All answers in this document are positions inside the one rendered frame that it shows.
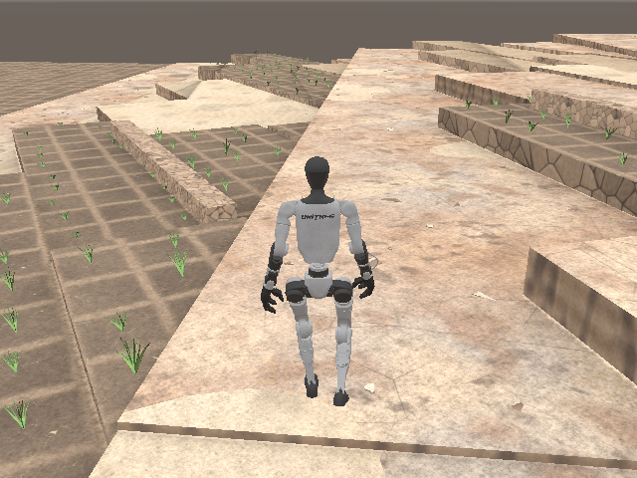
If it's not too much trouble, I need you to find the robot right upper arm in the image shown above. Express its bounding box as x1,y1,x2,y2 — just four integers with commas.
338,200,364,255

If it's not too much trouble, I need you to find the robot left upper arm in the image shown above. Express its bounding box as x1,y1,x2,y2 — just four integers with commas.
273,200,298,257

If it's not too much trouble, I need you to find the right robot forearm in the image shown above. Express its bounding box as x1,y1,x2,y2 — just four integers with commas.
354,239,373,280

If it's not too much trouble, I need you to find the right robot hand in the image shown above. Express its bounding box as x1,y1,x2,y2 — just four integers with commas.
352,276,375,299

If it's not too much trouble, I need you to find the robot head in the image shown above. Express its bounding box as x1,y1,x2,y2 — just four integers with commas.
301,156,334,204

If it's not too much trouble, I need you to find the humanoid robot torso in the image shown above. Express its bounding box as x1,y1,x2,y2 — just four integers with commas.
295,196,341,299

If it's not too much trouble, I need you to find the left robot hand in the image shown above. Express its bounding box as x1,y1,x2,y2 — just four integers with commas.
261,286,284,314

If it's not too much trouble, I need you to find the left robot forearm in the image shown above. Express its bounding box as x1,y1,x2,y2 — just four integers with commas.
263,242,283,290

